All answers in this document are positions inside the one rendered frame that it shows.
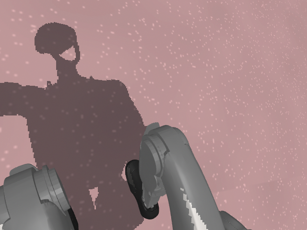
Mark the right robot foot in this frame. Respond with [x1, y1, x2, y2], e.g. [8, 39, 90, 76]
[125, 160, 159, 219]

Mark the right robot hand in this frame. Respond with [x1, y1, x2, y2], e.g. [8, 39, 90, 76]
[219, 211, 247, 230]

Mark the left robot foot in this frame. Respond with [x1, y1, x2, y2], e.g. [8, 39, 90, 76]
[68, 208, 79, 230]

